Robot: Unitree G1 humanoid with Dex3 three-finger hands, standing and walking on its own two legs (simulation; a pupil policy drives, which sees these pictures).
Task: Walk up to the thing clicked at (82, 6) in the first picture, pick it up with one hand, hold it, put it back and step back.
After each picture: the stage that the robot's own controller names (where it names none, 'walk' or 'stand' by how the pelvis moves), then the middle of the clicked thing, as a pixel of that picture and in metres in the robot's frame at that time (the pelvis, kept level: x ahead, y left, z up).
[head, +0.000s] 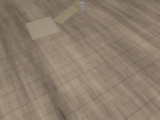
stand; (81, 6) +2.26 +0.02 -0.72
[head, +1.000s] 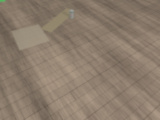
walk; (71, 13) +2.12 +0.10 -0.72
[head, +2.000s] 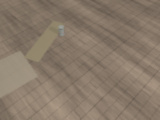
walk; (61, 30) +1.49 +0.15 -0.71
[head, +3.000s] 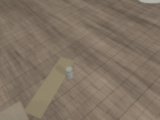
walk; (69, 72) +0.94 +0.20 -0.69
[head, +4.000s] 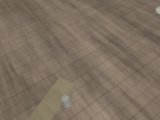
walk; (66, 101) +0.60 +0.22 -0.71
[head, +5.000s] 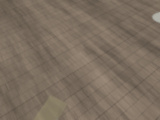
walk; out of the picture +0.39 +0.21 -0.69
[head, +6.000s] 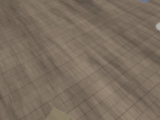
stand; out of the picture +0.33 +0.19 -0.72
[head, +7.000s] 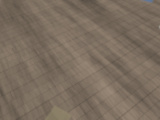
stand; out of the picture +0.33 +0.18 -0.73
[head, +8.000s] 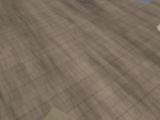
stand; out of the picture +0.33 +0.21 -0.73
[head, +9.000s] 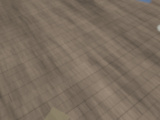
stand; out of the picture +0.33 +0.20 -0.73
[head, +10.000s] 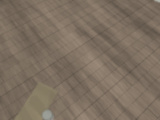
go down; (48, 116) +0.35 +0.22 -0.64
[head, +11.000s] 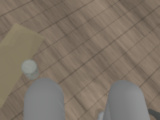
go down; (30, 70) +0.40 +0.25 -0.29
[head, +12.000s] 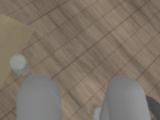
close in; (20, 65) +0.39 +0.27 -0.27
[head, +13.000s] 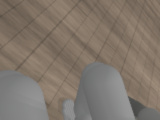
close in; out of the picture +0.38 +0.29 -0.21
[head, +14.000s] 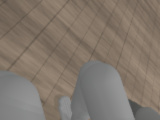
close; out of the picture +0.37 +0.30 -0.21
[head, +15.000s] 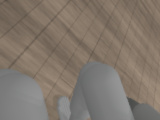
lift; out of the picture +0.36 +0.29 -0.22
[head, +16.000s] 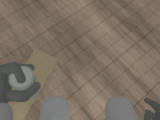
lift; (26, 83) +0.32 +0.21 -0.02
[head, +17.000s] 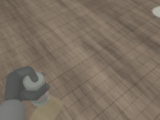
hold; (37, 89) +0.33 +0.18 +0.00
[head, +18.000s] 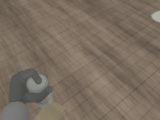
hold; (40, 91) +0.32 +0.17 +0.00
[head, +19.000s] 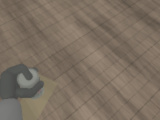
crouch; (31, 84) +0.35 +0.19 -0.05
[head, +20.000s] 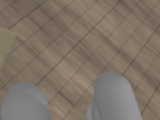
lower; out of the picture +0.44 +0.29 -0.11
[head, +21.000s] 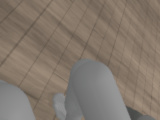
lower; out of the picture +0.41 +0.30 -0.22
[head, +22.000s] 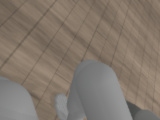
lower; out of the picture +0.40 +0.31 -0.22
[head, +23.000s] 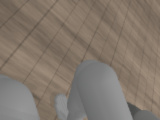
lower; out of the picture +0.40 +0.31 -0.22
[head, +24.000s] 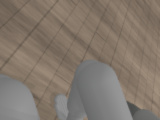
lower; out of the picture +0.39 +0.31 -0.22
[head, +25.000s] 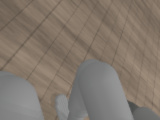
open; out of the picture +0.38 +0.28 -0.22
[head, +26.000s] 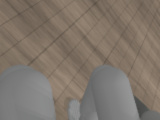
stand; out of the picture +0.38 +0.27 -0.23
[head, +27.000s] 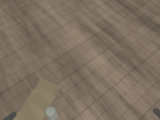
stand; (51, 113) +0.37 +0.20 -0.58
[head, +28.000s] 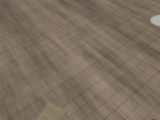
stand; out of the picture +0.36 +0.20 -0.66
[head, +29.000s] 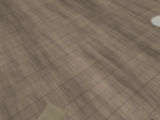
stand; out of the picture +0.35 +0.20 -0.67
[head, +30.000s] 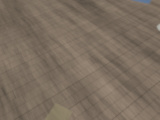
stand; out of the picture +0.38 +0.18 -0.72
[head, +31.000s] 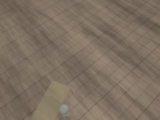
walk; (64, 110) +0.40 +0.16 -0.69
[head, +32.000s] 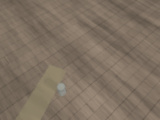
walk; (61, 89) +0.59 +0.17 -0.69
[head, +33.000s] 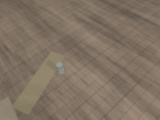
stand; (60, 68) +0.92 +0.29 -0.69
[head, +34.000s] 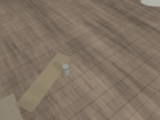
stand; (66, 69) +0.94 +0.20 -0.71
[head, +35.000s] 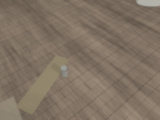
stand; (64, 71) +0.96 +0.21 -0.72
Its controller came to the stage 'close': yes
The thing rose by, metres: 0.72
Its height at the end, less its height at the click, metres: +0.00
